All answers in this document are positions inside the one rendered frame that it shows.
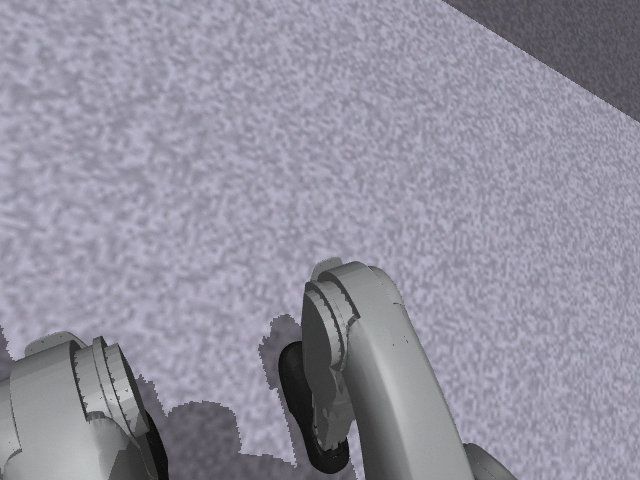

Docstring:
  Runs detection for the left robot foot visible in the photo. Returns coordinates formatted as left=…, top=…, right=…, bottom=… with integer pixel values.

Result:
left=145, top=410, right=169, bottom=480

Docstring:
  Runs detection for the right robot hand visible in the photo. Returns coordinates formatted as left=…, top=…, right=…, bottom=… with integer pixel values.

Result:
left=463, top=443, right=517, bottom=480

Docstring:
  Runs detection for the right robot foot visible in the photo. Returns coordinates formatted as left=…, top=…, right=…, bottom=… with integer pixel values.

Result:
left=278, top=341, right=349, bottom=474

